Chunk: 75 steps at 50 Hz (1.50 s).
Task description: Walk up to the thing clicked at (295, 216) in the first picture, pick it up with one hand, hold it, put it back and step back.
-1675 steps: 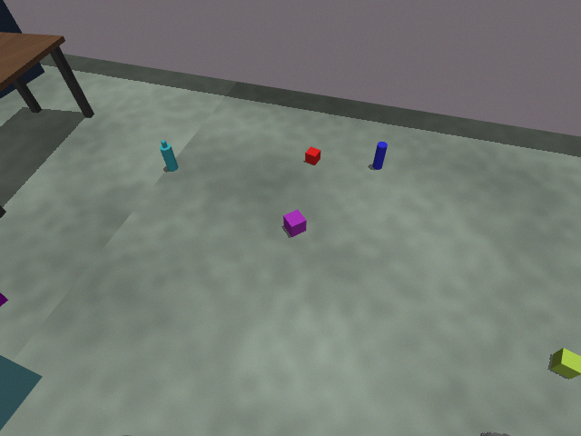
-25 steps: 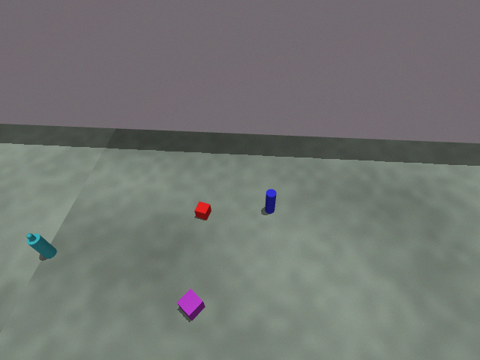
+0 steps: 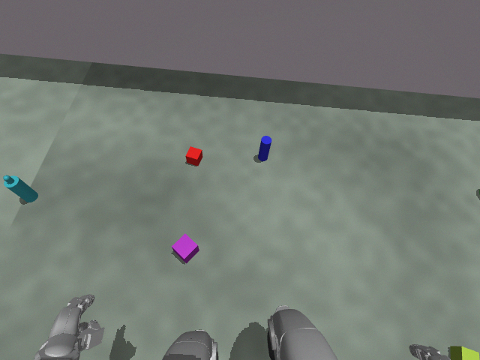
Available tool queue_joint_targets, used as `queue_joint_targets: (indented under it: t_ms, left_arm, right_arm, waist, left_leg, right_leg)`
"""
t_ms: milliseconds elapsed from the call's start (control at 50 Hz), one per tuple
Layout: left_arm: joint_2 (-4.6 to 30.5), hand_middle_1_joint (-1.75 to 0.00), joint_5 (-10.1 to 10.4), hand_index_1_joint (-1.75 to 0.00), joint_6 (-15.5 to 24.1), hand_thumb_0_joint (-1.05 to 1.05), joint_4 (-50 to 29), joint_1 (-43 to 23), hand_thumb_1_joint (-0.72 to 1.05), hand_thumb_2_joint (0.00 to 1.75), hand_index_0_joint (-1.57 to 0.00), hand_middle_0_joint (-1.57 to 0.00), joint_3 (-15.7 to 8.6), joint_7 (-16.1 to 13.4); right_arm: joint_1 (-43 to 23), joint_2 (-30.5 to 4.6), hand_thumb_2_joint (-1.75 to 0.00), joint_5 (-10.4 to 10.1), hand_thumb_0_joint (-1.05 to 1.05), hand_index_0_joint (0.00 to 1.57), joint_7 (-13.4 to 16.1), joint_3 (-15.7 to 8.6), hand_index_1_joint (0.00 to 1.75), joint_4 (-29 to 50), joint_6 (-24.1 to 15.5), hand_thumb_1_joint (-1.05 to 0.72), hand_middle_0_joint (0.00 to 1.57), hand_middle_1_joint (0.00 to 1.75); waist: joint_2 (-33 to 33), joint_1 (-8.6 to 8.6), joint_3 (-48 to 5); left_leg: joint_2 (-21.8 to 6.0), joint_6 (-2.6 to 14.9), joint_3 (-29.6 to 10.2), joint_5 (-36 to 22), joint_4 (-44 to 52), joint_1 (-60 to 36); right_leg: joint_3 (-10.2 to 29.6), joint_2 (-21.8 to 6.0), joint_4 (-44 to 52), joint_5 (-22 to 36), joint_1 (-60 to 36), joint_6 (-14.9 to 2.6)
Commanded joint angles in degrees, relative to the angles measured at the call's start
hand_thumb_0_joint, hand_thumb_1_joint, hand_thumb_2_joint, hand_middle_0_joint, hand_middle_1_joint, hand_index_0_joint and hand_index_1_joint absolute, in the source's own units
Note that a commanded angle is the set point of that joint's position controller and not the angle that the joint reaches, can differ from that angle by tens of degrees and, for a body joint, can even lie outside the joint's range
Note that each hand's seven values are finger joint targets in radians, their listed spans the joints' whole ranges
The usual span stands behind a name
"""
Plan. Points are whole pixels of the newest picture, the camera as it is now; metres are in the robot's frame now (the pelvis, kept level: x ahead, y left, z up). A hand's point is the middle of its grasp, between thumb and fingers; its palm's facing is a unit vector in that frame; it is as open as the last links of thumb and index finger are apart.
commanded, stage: step back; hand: left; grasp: from above
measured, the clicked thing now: (185, 248) +0.47 +0.19 -0.72
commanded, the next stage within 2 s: none
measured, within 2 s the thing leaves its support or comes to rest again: neither
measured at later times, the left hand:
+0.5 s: hand out of the picture +0.03 +0.26 -0.13, palm faces -0.06 -0.91 -0.40, open 7.4 cm
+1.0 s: hand out of the picture -0.13 +0.30 -0.15, palm faces -0.06 -0.93 -0.37, open 7.4 cm
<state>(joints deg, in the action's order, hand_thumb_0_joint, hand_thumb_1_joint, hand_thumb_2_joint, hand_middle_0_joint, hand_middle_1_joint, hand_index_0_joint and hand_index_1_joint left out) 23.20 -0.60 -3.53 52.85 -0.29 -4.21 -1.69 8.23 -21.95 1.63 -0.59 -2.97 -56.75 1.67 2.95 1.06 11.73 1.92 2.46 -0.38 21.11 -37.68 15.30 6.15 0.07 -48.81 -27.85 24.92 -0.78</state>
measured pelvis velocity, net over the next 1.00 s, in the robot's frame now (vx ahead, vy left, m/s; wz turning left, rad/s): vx -0.23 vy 0.03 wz -0.09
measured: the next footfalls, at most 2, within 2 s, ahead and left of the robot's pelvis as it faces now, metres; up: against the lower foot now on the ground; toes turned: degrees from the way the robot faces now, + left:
right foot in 0.32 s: -0.02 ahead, -0.11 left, +0.00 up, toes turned -1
left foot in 0.70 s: -0.12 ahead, +0.14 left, +0.00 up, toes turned -4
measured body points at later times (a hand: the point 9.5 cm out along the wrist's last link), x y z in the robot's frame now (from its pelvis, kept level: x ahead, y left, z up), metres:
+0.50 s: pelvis -0.09 +0.00 +0.01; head -0.03 -0.02 +0.45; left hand +0.03 +0.30 -0.10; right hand +0.00 -0.31 -0.12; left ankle -0.10 +0.13 -0.65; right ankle -0.06 -0.11 -0.72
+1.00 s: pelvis -0.23 +0.03 +0.01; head -0.16 +0.06 +0.45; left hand -0.13 +0.35 -0.13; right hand -0.12 -0.29 -0.08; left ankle -0.16 +0.15 -0.72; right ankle -0.28 -0.13 -0.65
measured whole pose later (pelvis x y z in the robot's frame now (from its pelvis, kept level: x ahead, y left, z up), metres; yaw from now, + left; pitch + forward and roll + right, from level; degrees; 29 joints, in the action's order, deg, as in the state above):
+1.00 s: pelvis -0.23 +0.03 +0.01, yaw -5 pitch -2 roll -1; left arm 23.8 -1.1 -4.4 47.1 11.8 -5.9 -0.6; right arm 7.2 -20.5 1.7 0.9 -1.9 -47.2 0.4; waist 3.0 -1.8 10.1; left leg -2.2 0.7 -0.1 12.8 -33.0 18.1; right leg 9.7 4.7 -63.1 -28.1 22.2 2.0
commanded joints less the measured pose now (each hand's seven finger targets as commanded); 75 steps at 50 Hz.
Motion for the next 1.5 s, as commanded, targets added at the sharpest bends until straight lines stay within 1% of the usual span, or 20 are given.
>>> queue_joint_targets:
  t_ms: [0, 180, 300, 360, 380, 460, 600, 660, 700, 740, 800, 940, 1040, 1100, 1140, 1160, 1240, 1360, 1420, 1480]
  left_arm:
    - [8.6, -0.3, 0.3, -0.3, 0.6, 0.0, -4.5, 1.8, 0.9, 0.9, -0.2, -0.2, -2.0, -1.0]
    - [8.4, -0.3, -0.2, -0.3, 1.8, 0.0, -7.3, 4.2, 0.9, 0.9, -0.2, -0.2, -2.4, -0.2]
    - [7.8, -0.3, -1.1, -0.3, 2.9, 0.0, -4.5, 12.2, 0.9, 0.9, -0.2, -0.2, -3.1, 0.4]
    - [17.7, -0.3, -1.4, -0.3, 3.0, 0.0, -7.9, 7.2, 0.9, 0.9, -0.2, -0.2, -5.0, 0.5]
    - [16.3, -0.3, -1.7, -0.3, 3.3, 0.0, -9.5, 5.7, 0.9, 0.9, -0.2, -0.2, -5.0, 0.5]
    - [9.8, -0.3, -1.0, -0.3, 3.2, 0.0, -10.8, 4.0, 0.9, 0.9, -0.2, -0.2, -3.8, 0.0]
    - [10.1, -0.3, -1.3, -0.3, 1.9, 0.0, -12.3, 9.8, 0.9, 0.9, -0.2, -0.2, -3.7, -0.3]
    - [10.9, -0.3, -0.2, -0.3, 0.4, 0.0, -13.3, 8.0, 0.9, 0.9, -0.2, -0.2, -3.3, 0.5]
    - [6.6, -0.3, 0.1, -0.3, 0.1, 0.0, -14.0, 9.6, 0.9, 0.9, -0.2, -0.2, -2.3, 0.6]
    - [11.4, -0.3, -1.4, -0.3, 0.4, 0.0, -13.9, 2.7, 0.9, 0.9, -0.2, -0.2, -4.0, -0.5]
    - [9.6, -0.3, 0.3, -0.3, 0.3, 0.0, -10.2, 12.4, 0.9, 0.9, -0.2, -0.2, -4.2, 0.5]
    - [8.8, -0.3, -0.6, -0.3, 1.1, 0.0, -11.6, 11.1, 0.9, 0.9, -0.2, -0.2, -3.9, 0.8]
    - [8.7, -0.3, -0.7, -0.3, 1.7, 0.0, -8.7, 15.1, 0.9, 0.9, -0.2, -0.2, -3.9, 1.3]
    - [10.4, -0.3, -1.6, -0.3, 2.2, 0.0, -6.0, 20.0, 0.9, 0.9, -0.2, -0.2, -4.7, 1.6]
    - [21.4, -0.3, -2.2, -0.3, 1.9, 0.0, -9.7, 14.2, 0.9, 0.9, -0.2, -0.2, -6.8, 1.6]
    - [21.2, -0.3, -2.1, -0.3, 2.1, 0.0, -11.7, 8.5, 0.9, 0.9, -0.2, -0.2, -6.7, 1.2]
    - [12.0, -0.3, -2.0, -0.3, 2.2, 0.0, -12.9, 3.1, 0.9, 0.9, -0.2, -0.2, -4.8, 0.8]
    - [10.8, -0.3, -2.2, -0.3, 1.5, 0.0, -13.6, 9.2, 0.9, 0.9, -0.2, -0.2, -4.5, -0.4]
    - [10.4, -0.3, -0.8, -0.3, -0.2, 0.0, -14.5, 8.1, 0.9, 0.9, -0.2, -0.2, -3.5, 0.3]
    - [9.7, -0.3, -0.6, -0.3, -0.5, 0.0, -15.7, 5.4, 0.9, 0.9, -0.2, -0.2, -3.7, -0.3]
  right_arm:
    - [-0.9, -15.9, -0.9, 0.5, 0.0, 0.2, 2.3, -4.0, 0.3, 6.6, -1.4, -0.9, 0.2, 0.3]
    - [3.3, -13.3, -0.9, -0.5, 0.0, 0.2, 3.2, -3.9, 0.3, 9.1, -1.2, -0.9, 0.2, 0.3]
    - [-2.0, -13.4, -0.9, -1.5, 0.0, 0.2, 2.3, -3.5, 0.3, 11.2, -0.4, -0.9, 0.2, 0.3]
    - [-3.3, -10.5, -0.9, -2.1, 0.0, 0.2, 2.4, -3.2, 0.3, 11.5, 0.2, -0.9, 0.2, 0.3]
    - [-1.4, -12.1, -0.9, -1.7, 0.0, 0.2, 2.4, -3.6, 0.3, 10.6, 0.4, -0.9, 0.2, 0.3]
    - [2.1, -10.7, -0.9, -2.1, 0.0, 0.2, 2.1, -2.3, 0.3, 8.5, -0.1, -0.9, 0.2, 0.3]
    - [3.4, -9.6, -0.9, -1.4, 0.0, 0.2, 2.7, -1.6, 0.3, 10.5, -1.4, -0.9, 0.2, 0.3]
    - [6.8, -10.0, -0.9, 0.0, 0.0, 0.2, 2.5, -2.9, 0.3, 8.8, -1.9, -0.9, 0.2, 0.3]
    - [4.2, -19.2, -0.9, 1.7, 0.0, 0.2, 2.1, -5.2, 0.3, 10.1, -1.8, -0.9, 0.2, 0.3]
    - [0.1, -21.7, -0.9, 0.7, 0.0, 0.2, 2.2, -5.7, 0.3, 11.4, -2.2, -0.9, 0.2, 0.3]
    - [-6.5, -13.5, -0.9, 0.7, 0.0, 0.2, 2.5, -3.1, 0.3, 13.0, -2.4, -0.9, 0.2, 0.3]
    - [1.8, -14.1, -0.9, -0.2, 0.0, 0.2, 2.9, -4.0, 0.3, 13.3, -2.2, -0.9, 0.2, 0.3]
    - [-1.3, -15.8, -0.9, 0.0, 0.0, 0.2, 2.6, -4.2, 0.3, 14.9, -0.9, -0.9, 0.2, 0.3]
    - [-2.9, -14.4, -0.9, -1.3, 0.0, 0.2, 2.2, -3.8, 0.3, 15.6, 0.0, -0.9, 0.2, 0.3]
    - [-5.1, -11.1, -0.9, -1.9, 0.0, 0.2, 3.3, -3.5, 0.3, 17.2, 0.1, -0.9, 0.2, 0.3]
    - [-3.5, -13.8, -0.9, -1.7, 0.0, 0.2, 3.5, -4.7, 0.3, 15.8, 0.2, -0.9, 0.2, 0.3]
    - [3.4, -11.0, -0.9, -1.9, 0.0, 0.2, 2.9, -2.9, 0.3, 11.8, -0.5, -0.9, 0.2, 0.3]
    - [4.5, -9.6, -0.9, -0.8, 0.0, 0.2, 2.8, -2.2, 0.3, 12.8, -2.0, -0.9, 0.2, 0.3]
    - [9.1, -9.9, -0.9, 0.2, 0.0, 0.2, 2.8, -3.3, 0.3, 10.6, -2.5, -0.9, 0.2, 0.3]
    - [4.9, -24.0, -0.9, 0.9, 0.0, 0.2, 2.5, -5.9, 0.3, 12.9, -2.2, -0.9, 0.2, 0.3]
  waist:
    - [-12.9, 0.22, -14.6]
    - [-9.7, 1.93, -14.4]
    - [-7.5, -1.91, -15.4]
    - [15.5, -3.3, -10.8]
    - [11.3, -2.41, -8.5]
    - [3.9, -0.93, -10.9]
    - [9.0, -3.31, -18.8]
    - [7.4, -0.93, -17.1]
    - [-15.1, -1.27, -14.8]
    - [-15.8, 2.02, -9.6]
    - [-9.3, -4.92, -8.8]
    - [-12.1, 0.63, -13.5]
    - [-14.6, -0.32, -16.3]
    - [-10.4, -3.03, -17.8]
    - [15.9, -5.48, -11.4]
    - [15.4, -3.42, -6.3]
    - [7.8, 0.48, -7.4]
    - [9.6, -3.2, -15.3]
    - [6.7, -1.68, -16.7]
    - [-16.4, 1.07, -13.9]
  left_leg:
    - [-17.1, 6.63, -17.5, -47.5, 12.5, -9.6]
    - [-16.5, 11.27, -12.9, -43.2, 7.6, -17.5]
    - [-13.1, 6.01, -10.2, -23.4, 3.3, -2.5]
    - [3.7, -1.97, -2.3, 14.1, -22.7, 7.2]
    - [2.5, -2.56, -7.6, 15.8, -29.6, 5.9]
    - [5.9, -3.0, -8.7, 8.1, -31.6, 9.9]
    - [-1.1, -3.48, -3.4, 7.4, -0.4, 9.4]
    - [-0.3, -2.44, 0.4, -13.6, 18.1, -3.8]
    - [-19.5, 4.55, -26.5, -19.4, 20.2, -11.8]
    - [-28.0, 15.35, -33.4, -18.2, 22.2, 6.0]
    - [-14.6, 7.71, -11.0, -28.8, 15.6, -1.5]
    - [-17.7, 12.59, -12.2, -32.8, 10.6, -14.4]
    - [-15.4, 9.43, -10.5, -25.8, 6.8, -6.9]
    - [-10.5, 3.8, -8.1, -14.4, 1.3, 4.1]
    - [3.9, -2.48, -4.4, 14.5, -22.6, 13.2]
    - [0.7, -2.71, -8.8, 14.6, -30.4, 8.5]
    - [5.4, -2.51, -7.6, 5.2, -32.2, 11.7]
    - [-1.2, -2.95, -2.8, 6.7, -1.5, 11.4]
    - [-0.1, -1.94, 0.6, -13.0, 18.1, -1.2]
    - [-27.2, 14.87, -34.4, -24.3, 19.4, 2.3]
  right_leg:
    - [6.4, 5.4, -16.2, -4.8, 4.3, -1.25]
    - [0.3, 2.9, -2.6, -0.4, 3.3, 1.49]
    - [-3.9, 1.3, 22.3, 19.0, -15.8, -1.71]
    - [26.8, -23.0, 31.4, 26.2, -5.7, -19.07]
    - [27.6, -23.3, 31.1, 27.7, -2.4, -19.62]
    - [8.5, -11.4, 25.5, 35.2, -10.0, -11.39]
    - [7.1, -12.1, 17.1, 44.2, -28.7, -10.95]
    - [4.1, -8.2, 11.3, 34.6, -17.0, -6.1]
    - [-0.8, 5.2, -2.5, -1.5, 7.0, -0.98]
    - [6.8, 3.9, -20.1, -7.7, 0.8, 0.12]
    - [7.0, 7.0, -24.9, 1.7, 5.8, -0.46]
    - [3.2, 3.6, -11.4, -1.5, 5.0, 3.45]
    - [-3.6, 1.1, 12.0, 3.7, -8.3, 1.88]
    - [-2.0, -0.5, 24.9, 15.7, -19.9, -1.6]
    - [26.3, -22.0, 32.7, 10.5, -3.0, -15.26]
    - [29.1, -24.5, 35.2, 9.3, 7.7, -16.71]
    - [4.8, -10.2, 25.8, 23.1, -3.2, -8.98]
    - [5.9, -12.8, 16.7, 37.2, -25.0, -9.64]
    - [2.9, -9.5, 8.2, 32.7, -17.7, -6.12]
    - [3.0, 3.8, -15.1, -11.2, 1.7, 0.14]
